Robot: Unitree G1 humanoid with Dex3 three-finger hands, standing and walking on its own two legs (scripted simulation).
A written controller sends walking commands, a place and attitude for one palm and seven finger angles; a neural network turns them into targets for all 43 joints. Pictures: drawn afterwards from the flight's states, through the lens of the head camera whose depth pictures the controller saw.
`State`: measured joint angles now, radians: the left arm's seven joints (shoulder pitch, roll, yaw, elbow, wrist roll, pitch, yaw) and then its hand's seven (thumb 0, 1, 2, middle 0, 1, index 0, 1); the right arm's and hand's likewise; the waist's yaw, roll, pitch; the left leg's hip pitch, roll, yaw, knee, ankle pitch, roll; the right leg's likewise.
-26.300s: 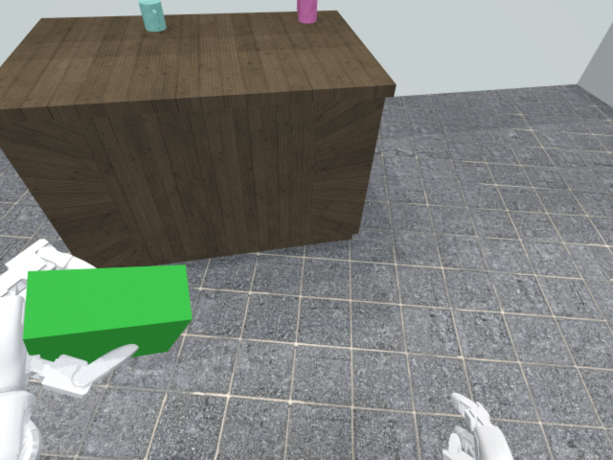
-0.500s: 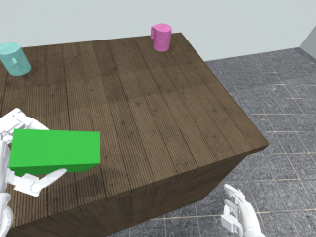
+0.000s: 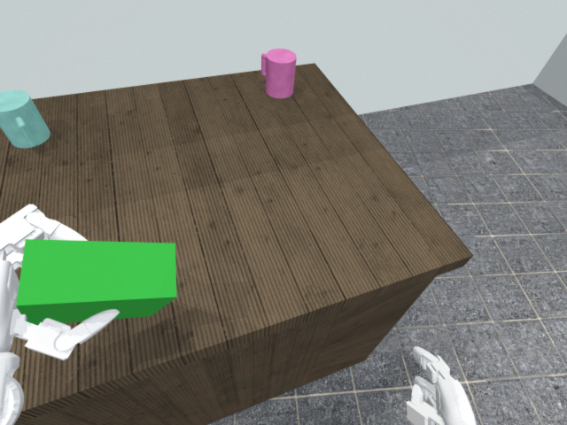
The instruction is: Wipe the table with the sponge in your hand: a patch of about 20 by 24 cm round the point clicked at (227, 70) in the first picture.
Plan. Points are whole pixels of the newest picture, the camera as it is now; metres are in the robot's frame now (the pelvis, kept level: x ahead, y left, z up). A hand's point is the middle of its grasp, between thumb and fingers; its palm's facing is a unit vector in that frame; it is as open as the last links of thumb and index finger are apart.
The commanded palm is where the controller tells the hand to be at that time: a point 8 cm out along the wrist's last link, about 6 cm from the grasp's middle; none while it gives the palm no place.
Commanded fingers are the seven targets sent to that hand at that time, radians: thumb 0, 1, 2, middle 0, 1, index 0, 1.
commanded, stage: shuffle to correct the standing spot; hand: left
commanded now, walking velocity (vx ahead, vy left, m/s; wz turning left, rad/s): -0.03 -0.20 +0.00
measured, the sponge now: (122, 284) +0.24 +0.21 +0.12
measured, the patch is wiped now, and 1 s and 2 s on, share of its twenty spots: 0.00 0.00 0.00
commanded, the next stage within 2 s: come to a stop and stand still in 0.76 s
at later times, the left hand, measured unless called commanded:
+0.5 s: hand (127, 284) +0.22 +0.19 +0.15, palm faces +0.31 -0.86 -0.40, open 10.0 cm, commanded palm +0.16 +0.22 +0.17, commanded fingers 0.00 0.10 1.30 -1.20 -1.60 -1.20 -1.60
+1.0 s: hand (155, 282) +0.23 +0.16 +0.15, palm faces +0.29 -0.83 -0.47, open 10.0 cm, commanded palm +0.16 +0.19 +0.17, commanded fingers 0.00 0.10 1.30 -1.20 -1.60 -1.20 -1.60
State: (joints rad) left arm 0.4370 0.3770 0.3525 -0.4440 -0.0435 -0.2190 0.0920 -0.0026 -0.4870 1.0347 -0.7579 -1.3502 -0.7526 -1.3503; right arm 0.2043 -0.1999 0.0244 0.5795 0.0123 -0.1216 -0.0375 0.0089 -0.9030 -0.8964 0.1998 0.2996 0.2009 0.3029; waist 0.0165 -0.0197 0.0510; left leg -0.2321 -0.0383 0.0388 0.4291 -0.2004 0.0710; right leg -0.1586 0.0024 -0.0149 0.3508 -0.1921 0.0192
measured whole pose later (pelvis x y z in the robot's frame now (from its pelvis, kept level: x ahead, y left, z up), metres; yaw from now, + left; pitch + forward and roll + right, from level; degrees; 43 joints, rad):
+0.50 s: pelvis +0.00 -0.05 +0.00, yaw -1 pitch +1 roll -1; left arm 0.45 0.39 0.37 -0.50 -0.08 -0.16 0.07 0.00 -0.49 1.04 -0.76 -1.35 -0.75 -1.35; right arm 0.19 -0.20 0.00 0.55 0.01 -0.10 -0.03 0.01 -0.90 -0.90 0.20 0.30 0.20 0.30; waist 0.02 0.00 0.06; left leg -0.28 0.04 0.02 0.48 -0.22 0.00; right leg -0.21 0.08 -0.03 0.40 -0.21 -0.06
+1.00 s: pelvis +0.00 -0.08 -0.01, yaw -1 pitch +1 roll -1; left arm 0.45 0.44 0.38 -0.50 -0.06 -0.15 0.06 0.00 -0.49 1.04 -0.76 -1.35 -0.75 -1.35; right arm 0.21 -0.22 -0.03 0.57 0.01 -0.10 -0.05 0.01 -0.90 -0.90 0.20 0.30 0.20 0.30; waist 0.01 0.00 0.06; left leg -0.29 0.08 0.01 0.52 -0.24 -0.03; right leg -0.21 0.12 -0.04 0.42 -0.22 -0.09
